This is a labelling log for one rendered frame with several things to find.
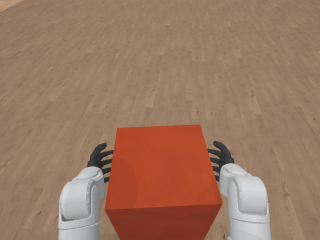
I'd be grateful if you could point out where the left robot hand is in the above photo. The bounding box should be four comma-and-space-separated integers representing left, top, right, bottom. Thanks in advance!
87, 143, 114, 183

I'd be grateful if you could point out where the left robot forearm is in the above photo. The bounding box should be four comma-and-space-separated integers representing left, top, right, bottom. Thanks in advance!
58, 166, 106, 240

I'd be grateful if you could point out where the carton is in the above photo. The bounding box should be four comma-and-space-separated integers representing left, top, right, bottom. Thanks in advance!
104, 124, 223, 240

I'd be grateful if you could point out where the right robot hand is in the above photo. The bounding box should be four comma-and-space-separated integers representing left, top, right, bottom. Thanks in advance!
207, 141, 235, 182

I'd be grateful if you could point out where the right robot forearm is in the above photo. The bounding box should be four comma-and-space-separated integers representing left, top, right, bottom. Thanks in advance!
219, 163, 271, 240

